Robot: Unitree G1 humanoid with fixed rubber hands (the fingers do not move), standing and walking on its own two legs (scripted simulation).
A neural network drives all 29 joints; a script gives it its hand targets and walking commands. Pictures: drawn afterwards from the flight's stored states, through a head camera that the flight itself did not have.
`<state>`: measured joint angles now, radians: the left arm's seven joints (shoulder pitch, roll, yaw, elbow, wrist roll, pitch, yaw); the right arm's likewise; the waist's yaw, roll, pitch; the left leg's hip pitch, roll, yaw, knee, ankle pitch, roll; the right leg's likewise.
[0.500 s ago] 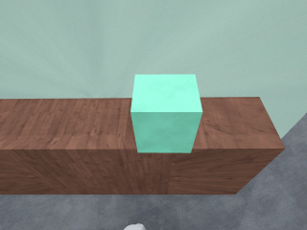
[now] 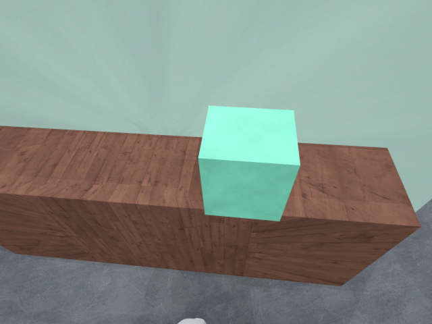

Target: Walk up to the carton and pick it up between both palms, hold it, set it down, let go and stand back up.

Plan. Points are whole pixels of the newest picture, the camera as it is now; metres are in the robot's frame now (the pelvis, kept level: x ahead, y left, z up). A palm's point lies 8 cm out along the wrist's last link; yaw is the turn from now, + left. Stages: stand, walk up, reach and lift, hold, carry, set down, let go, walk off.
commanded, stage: walk up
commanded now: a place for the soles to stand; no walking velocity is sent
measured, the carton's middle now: (245, 166) +0.47 -0.05 -0.05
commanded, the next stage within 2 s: reach and lift in 1.62 s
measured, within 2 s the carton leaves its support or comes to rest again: neither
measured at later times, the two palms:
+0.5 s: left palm out of the picture +0.01 +0.28 -0.14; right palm out of the picture +0.03 -0.24 -0.13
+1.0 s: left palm out of the picture -0.01 +0.26 -0.13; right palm out of the picture +0.06 -0.25 -0.13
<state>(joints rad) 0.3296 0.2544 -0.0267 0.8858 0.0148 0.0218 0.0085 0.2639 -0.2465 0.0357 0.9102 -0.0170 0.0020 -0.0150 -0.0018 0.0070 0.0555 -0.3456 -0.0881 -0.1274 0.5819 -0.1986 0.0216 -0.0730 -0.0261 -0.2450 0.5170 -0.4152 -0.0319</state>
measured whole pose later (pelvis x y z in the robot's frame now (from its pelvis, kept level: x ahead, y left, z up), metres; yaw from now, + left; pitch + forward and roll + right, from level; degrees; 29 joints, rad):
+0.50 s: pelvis +0.01 +0.02 +0.00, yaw +1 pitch -1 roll -1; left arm 0.33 0.27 -0.01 0.95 0.02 0.04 0.02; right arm 0.30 -0.25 0.04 0.96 -0.01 0.01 -0.04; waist -0.01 0.00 0.05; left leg -0.36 -0.11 -0.14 0.61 -0.22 0.04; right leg -0.06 -0.04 -0.27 0.51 -0.42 -0.01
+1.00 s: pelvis +0.01 -0.01 +0.00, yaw +3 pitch -1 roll -1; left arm 0.32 0.28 -0.02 1.00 0.02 0.05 0.03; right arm 0.28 -0.24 0.04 0.92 -0.01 -0.01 -0.05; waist 0.00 0.00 0.06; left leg -0.36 -0.11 -0.17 0.60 -0.21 0.02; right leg -0.07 0.03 -0.18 0.51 -0.42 -0.06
